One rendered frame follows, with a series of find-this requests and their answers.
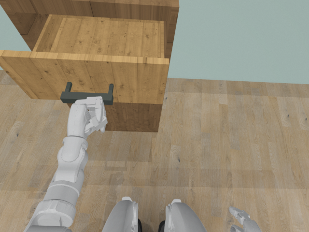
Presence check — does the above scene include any handle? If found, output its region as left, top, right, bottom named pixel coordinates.
left=60, top=82, right=114, bottom=105

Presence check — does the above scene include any right robot thigh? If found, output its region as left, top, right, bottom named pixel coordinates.
left=166, top=203, right=207, bottom=232

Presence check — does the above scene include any robot left forearm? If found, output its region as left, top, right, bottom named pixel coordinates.
left=23, top=136, right=88, bottom=232

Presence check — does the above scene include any left robot hand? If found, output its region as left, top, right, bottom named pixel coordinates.
left=67, top=96, right=108, bottom=140

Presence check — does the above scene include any right robot hand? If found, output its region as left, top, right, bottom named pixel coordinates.
left=229, top=206, right=262, bottom=232

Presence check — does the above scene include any robot right shin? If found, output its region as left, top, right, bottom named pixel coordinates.
left=164, top=199, right=181, bottom=232

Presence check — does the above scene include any cabinet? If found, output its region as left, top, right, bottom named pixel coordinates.
left=0, top=0, right=179, bottom=132

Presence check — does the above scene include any drawer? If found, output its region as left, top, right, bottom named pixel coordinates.
left=0, top=14, right=169, bottom=104

